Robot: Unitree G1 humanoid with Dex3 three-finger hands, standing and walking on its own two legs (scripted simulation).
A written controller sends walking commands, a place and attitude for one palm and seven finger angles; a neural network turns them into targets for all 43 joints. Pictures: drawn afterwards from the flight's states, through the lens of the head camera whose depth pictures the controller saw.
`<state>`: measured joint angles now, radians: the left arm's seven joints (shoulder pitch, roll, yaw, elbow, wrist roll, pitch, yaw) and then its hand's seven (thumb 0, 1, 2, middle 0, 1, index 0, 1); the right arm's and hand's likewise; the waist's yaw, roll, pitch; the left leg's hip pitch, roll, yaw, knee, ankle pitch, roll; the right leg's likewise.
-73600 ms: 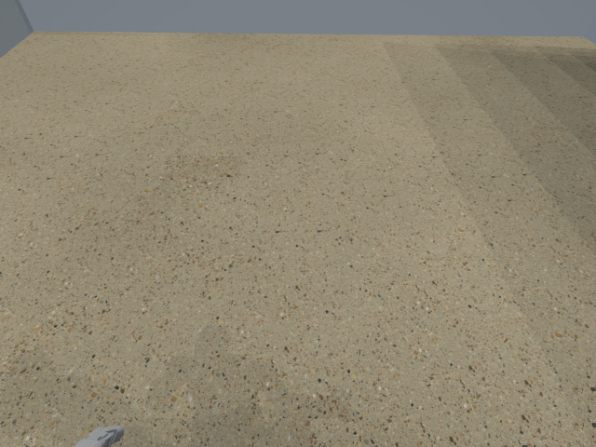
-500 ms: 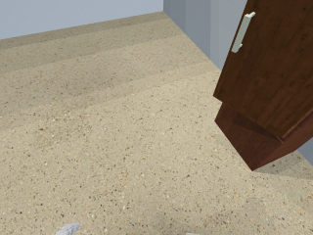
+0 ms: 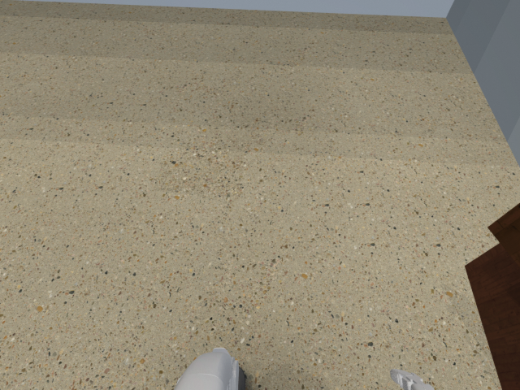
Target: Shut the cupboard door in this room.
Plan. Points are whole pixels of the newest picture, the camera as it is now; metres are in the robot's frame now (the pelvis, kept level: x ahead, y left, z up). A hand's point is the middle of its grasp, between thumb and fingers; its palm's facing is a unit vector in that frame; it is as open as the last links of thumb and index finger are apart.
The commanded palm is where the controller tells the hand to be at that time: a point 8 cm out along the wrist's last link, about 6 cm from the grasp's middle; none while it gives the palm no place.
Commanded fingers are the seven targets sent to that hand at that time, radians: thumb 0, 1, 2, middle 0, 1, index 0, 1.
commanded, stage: turn to face it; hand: left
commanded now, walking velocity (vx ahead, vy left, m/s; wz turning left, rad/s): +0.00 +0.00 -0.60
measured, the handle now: out of the picture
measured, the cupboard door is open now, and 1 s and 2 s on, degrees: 22 22 22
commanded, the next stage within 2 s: none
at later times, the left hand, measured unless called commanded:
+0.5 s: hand (158, 336) +0.20 +0.21 -0.16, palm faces -0.13 -0.97 -0.19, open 7.3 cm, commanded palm none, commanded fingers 0.00 0.90 0.90 -0.20 -0.30 -0.20 -0.30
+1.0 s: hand (200, 293) +0.28 +0.14 -0.16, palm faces -0.46 -0.86 -0.22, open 7.3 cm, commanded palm none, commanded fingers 0.00 0.90 0.90 -0.20 -0.30 -0.20 -0.30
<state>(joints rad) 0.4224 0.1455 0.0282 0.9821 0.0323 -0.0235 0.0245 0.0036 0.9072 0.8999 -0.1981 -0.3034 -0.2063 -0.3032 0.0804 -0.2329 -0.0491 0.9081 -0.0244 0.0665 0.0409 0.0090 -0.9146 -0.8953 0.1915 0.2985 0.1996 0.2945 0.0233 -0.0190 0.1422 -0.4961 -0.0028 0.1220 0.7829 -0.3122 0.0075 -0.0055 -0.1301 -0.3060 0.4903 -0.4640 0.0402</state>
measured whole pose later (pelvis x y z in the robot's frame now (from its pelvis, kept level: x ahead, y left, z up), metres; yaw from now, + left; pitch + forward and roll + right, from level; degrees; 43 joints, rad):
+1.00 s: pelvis +0.12 +0.01 +0.01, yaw -30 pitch +2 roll +0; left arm 0.19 0.19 0.06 0.89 0.03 0.04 0.00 0.00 0.91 0.90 -0.20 -0.30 -0.21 -0.30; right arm 0.15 -0.20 -0.05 0.88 -0.01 0.05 -0.02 0.01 -0.91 -0.89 0.20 0.30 0.20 0.29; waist 0.01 -0.01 0.10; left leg -0.40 0.05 -0.01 0.83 -0.43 -0.07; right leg -0.31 0.04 0.09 0.52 -0.24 -0.01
